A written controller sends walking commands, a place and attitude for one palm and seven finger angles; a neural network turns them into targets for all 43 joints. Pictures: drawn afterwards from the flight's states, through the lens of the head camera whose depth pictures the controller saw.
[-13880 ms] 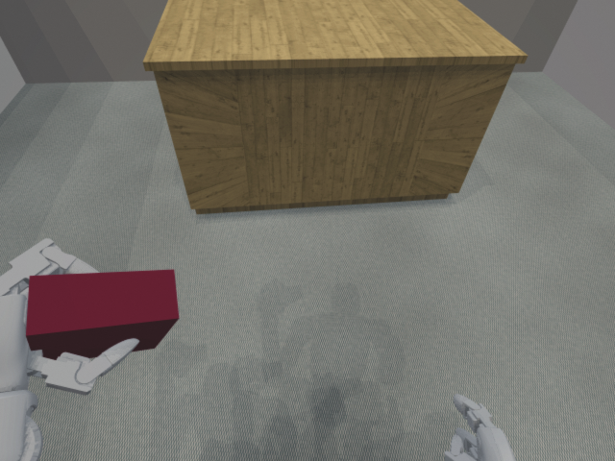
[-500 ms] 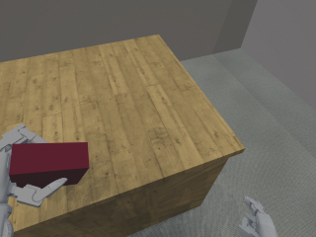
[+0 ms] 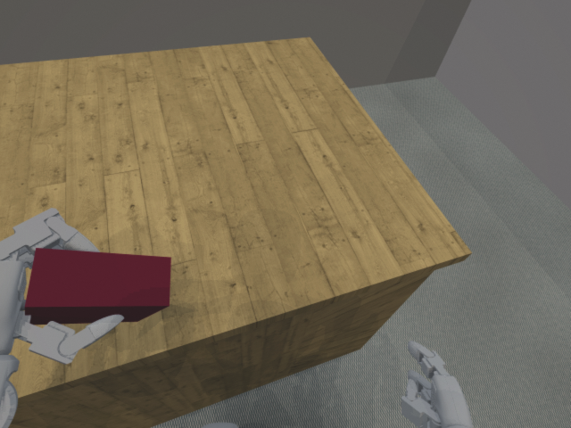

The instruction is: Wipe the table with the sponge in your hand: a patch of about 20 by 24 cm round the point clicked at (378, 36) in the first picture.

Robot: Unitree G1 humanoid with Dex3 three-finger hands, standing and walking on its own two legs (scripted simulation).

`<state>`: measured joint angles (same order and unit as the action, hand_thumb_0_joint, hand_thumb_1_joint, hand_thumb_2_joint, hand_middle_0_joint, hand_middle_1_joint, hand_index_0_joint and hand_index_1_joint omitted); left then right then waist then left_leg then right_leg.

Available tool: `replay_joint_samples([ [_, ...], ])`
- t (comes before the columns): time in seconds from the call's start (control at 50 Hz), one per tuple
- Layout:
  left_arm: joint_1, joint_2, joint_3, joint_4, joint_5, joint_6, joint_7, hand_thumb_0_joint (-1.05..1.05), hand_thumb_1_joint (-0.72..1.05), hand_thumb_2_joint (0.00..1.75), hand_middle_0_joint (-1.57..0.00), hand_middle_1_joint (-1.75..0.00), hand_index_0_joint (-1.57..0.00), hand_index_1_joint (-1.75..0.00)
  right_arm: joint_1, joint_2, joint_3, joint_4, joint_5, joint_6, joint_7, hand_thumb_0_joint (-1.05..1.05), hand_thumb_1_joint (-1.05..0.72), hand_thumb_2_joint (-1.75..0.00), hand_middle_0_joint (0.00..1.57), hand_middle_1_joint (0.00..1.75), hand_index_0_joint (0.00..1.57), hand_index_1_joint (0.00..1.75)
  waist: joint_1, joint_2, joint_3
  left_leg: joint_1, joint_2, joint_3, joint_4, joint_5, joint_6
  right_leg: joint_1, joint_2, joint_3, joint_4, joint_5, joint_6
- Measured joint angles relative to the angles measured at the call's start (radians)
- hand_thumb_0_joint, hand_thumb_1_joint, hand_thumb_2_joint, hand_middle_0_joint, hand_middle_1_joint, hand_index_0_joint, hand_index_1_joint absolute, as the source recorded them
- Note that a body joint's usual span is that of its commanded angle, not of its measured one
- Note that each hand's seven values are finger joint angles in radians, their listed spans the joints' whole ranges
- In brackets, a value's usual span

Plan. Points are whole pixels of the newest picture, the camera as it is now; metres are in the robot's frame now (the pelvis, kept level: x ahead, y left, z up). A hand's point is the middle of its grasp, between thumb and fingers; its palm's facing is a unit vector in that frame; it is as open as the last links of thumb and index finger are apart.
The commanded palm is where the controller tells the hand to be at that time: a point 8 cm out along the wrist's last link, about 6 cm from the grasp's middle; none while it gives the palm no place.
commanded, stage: come to a stop and stand still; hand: left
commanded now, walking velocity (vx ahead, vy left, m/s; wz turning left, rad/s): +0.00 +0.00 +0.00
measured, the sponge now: (115, 292) +0.23 +0.21 +0.11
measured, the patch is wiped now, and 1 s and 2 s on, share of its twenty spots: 0.00 0.00 0.00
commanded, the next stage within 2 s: look again from close up in 0.28 s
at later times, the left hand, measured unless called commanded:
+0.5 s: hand (56, 273) +0.22 +0.25 +0.16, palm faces +0.34 -0.84 -0.42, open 9.3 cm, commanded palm +0.16 +0.28 +0.18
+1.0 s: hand (80, 271) +0.23 +0.23 +0.16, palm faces +0.33 -0.84 -0.43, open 9.4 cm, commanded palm +0.17 +0.27 +0.18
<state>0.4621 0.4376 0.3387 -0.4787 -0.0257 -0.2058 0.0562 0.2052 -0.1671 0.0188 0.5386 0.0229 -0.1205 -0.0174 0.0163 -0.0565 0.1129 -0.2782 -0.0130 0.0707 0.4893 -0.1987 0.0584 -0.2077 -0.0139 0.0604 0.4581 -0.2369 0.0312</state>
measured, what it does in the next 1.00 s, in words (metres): stands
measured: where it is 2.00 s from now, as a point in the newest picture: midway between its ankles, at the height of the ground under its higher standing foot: outside the picture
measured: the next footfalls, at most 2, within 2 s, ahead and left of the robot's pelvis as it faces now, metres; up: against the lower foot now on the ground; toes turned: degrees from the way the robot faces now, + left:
none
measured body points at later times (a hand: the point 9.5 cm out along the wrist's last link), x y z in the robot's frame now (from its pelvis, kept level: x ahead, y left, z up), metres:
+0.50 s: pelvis +0.00 +0.00 +0.00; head +0.03 +0.03 +0.45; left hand +0.20 +0.29 +0.18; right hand +0.19 -0.21 -0.06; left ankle +0.04 +0.08 -0.74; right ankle +0.01 -0.16 -0.74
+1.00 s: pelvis +0.01 -0.02 +0.01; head +0.03 -0.01 +0.46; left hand +0.20 +0.27 +0.18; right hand +0.20 -0.24 -0.07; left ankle +0.04 +0.08 -0.74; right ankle +0.01 -0.16 -0.74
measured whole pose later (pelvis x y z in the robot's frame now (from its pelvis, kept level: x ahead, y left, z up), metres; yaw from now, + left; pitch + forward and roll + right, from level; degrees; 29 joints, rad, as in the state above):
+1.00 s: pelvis +0.01 -0.02 +0.01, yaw +1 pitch +0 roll -1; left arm 0.45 0.39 0.34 -0.45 -0.04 -0.20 0.08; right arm 0.20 -0.21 0.01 0.57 0.02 -0.11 -0.04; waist 0.01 0.01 0.05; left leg -0.25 0.01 0.04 0.43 -0.18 0.03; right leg -0.16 0.01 0.04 0.36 -0.20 0.02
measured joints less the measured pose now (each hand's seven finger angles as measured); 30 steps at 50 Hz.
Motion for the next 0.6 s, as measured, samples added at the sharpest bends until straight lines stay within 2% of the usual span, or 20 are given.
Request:
replay_joint_samples([
  [0.04, -0.051, 0.012, 0.046, 0.015, 0.003, -0.005, 0.014, -0.01, -0.43, 1.03, -0.81, -1.38, -0.81, -1.38, 0.008, -0.001, 0.005, 0.007, -0.002, -0.012, -0.003, 0.01, -0.90, -0.90, 0.20, 0.30, 0.20, 0.30, 0.017, 0.002, 0.009, -0.006, -0.004, -0.010, 0.004, 0.004, 0.004, 0.002, -0.003, -0.011, -0.004, 0.004, -0.007],
  [0.1, -0.109, -0.003, 0.091, 0.019, 0.004, -0.014, 0.036, -0.01, -0.43, 1.03, -0.81, -1.38, -0.81, -1.38, 0.008, -0.008, 0.012, 0.026, -0.006, -0.029, 0.003, 0.01, -0.90, -0.90, 0.20, 0.30, 0.20, 0.30, 0.035, 0.017, 0.008, -0.010, -0.009, -0.016, 0.005, 0.008, 0.011, 0.008, -0.008, -0.018, -0.019, 0.012, -0.008],
  [0.18, -0.118, -0.061, 0.064, 0.004, 0.010, -0.031, 0.048, -0.01, -0.43, 1.03, -0.80, -1.39, -0.80, -1.39, 0.003, -0.013, 0.016, 0.044, -0.009, -0.044, 0.014, 0.01, -0.90, -0.90, 0.20, 0.30, 0.20, 0.30, 0.047, 0.034, -0.018, 0.000, -0.018, -0.009, -0.013, 0.014, 0.017, 0.015, -0.017, -0.012, -0.035, 0.018, -0.008],
  [0.24, -0.103, -0.090, 0.013, 0.022, 0.021, -0.032, 0.040, -0.01, -0.42, 1.03, -0.80, -1.39, -0.80, -1.39, -0.006, -0.009, 0.019, 0.047, -0.010, -0.042, 0.015, 0.02, -0.90, -0.90, 0.20, 0.30, 0.20, 0.30, 0.043, 0.040, -0.039, 0.009, -0.024, 0.000, -0.031, 0.020, 0.017, 0.017, -0.024, -0.004, -0.040, 0.020, -0.005],
  [0.32, -0.094, -0.088, -0.021, 0.077, 0.027, -0.019, 0.027, -0.01, -0.43, 1.03, -0.80, -1.39, -0.80, -1.39, -0.021, 0.000, 0.024, 0.037, -0.012, -0.028, 0.009, 0.01, -0.90, -0.90, 0.21, 0.30, 0.20, 0.30, 0.024, 0.039, -0.050, 0.015, -0.022, 0.000, -0.046, 0.027, 0.014, 0.023, -0.023, -0.003, -0.057, 0.029, 0.008],
  [0.42, -0.081, -0.058, -0.002, 0.073, 0.021, -0.004, 0.022, -0.01, -0.43, 1.03, -0.81, -1.39, -0.81, -1.38, -0.024, 0.000, 0.024, 0.017, -0.012, -0.023, 0.003, 0.01, -0.90, -0.90, 0.21, 0.30, 0.20, 0.30, 0.005, 0.027, -0.037, 0.014, -0.010, -0.009, -0.048, 0.029, 0.005, 0.029, -0.011, -0.011, -0.073, 0.039, 0.015],
  [0.6, -0.032, -0.043, 0.018, 0.002, 0.004, -0.031, 0.024, -0.01, -0.43, 1.03, -0.81, -1.39, -0.81, -1.38, 0.001, -0.041, -0.003, 0.027, -0.008, -0.017, -0.003, 0.01, -0.90, -0.90, 0.20, 0.30, 0.20, 0.30, 0.006, 0.037, -0.047, 0.015, 0.007, -0.024, -0.043, 0.018, -0.011, 0.042, 0.006, -0.024, -0.089, 0.038, 0.009],
])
